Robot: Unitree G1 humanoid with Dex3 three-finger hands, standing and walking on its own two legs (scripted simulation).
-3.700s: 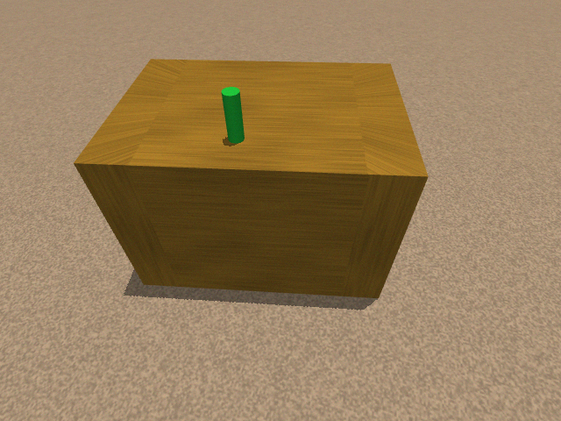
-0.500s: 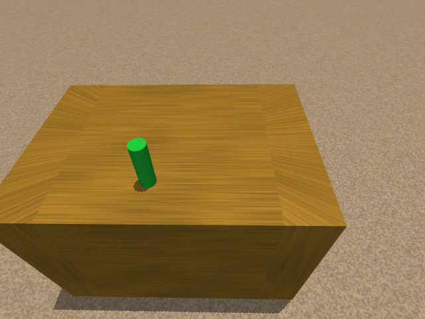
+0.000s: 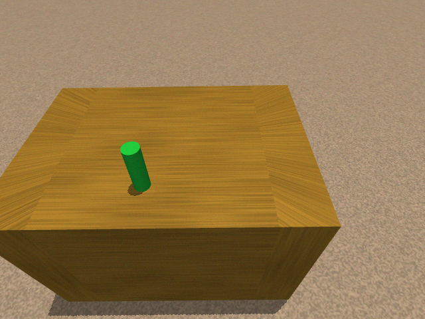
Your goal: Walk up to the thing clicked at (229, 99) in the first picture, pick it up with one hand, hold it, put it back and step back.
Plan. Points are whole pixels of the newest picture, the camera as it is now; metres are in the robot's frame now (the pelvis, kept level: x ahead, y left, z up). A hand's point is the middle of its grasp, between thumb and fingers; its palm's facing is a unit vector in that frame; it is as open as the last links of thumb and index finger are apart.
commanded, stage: stand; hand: left
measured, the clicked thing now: (136, 168) +0.51 +0.22 -0.06
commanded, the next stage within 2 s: none
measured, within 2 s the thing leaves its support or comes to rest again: neither
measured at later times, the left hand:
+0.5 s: hand out of the picture +0.09 +0.25 -0.16, palm faces -0.03 -0.94 -0.35, open 7.4 cm
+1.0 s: hand out of the picture +0.08 +0.24 -0.15, palm faces -0.03 -0.94 -0.35, open 7.4 cm
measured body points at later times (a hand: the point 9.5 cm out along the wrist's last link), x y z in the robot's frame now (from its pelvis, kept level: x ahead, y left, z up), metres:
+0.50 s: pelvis +0.01 -0.01 +0.00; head +0.02 -0.01 +0.45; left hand +0.09 +0.29 -0.13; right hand +0.10 -0.31 -0.13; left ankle +0.02 +0.14 -0.75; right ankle +0.00 -0.14 -0.75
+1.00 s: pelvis +0.01 -0.01 +0.00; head +0.02 -0.01 +0.45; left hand +0.09 +0.29 -0.13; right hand +0.08 -0.31 -0.13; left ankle +0.02 +0.14 -0.75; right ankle +0.00 -0.14 -0.75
